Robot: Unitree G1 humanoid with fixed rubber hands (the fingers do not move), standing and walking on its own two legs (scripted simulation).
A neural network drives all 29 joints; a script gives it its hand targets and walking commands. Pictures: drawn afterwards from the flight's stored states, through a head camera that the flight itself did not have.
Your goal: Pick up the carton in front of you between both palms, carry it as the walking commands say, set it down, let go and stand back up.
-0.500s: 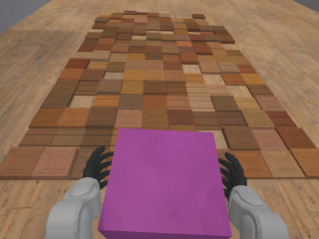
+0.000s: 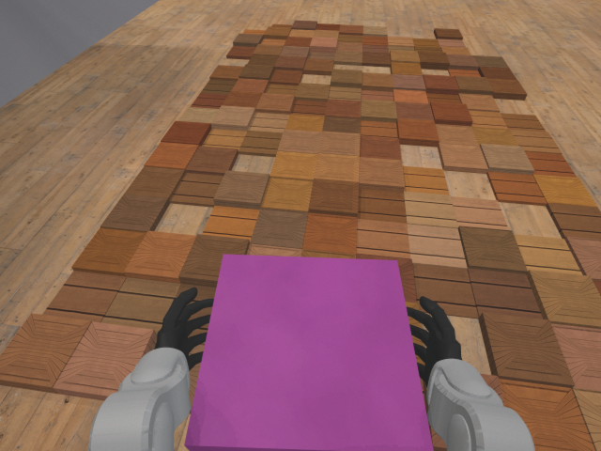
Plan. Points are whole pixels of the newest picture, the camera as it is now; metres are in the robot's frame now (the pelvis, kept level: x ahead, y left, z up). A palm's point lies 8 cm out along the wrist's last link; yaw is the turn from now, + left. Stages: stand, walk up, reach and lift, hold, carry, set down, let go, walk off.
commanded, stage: carry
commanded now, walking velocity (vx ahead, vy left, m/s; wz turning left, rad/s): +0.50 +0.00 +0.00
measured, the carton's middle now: (305, 378) +0.23 +0.01 +0.01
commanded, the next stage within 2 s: none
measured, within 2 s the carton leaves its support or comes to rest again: neither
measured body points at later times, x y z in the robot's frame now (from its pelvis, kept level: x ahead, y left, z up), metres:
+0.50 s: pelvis +0.32 +0.05 -0.01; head +0.37 +0.06 +0.44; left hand +0.69 +0.17 +0.12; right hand +0.66 -0.13 +0.13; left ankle +0.31 +0.11 -0.75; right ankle +0.35 -0.09 -0.67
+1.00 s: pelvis +0.66 +0.01 +0.01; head +0.74 +0.01 +0.45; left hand +1.03 +0.18 +0.13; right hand +1.03 -0.13 +0.13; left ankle +0.78 +0.10 -0.71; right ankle +0.56 -0.08 -0.72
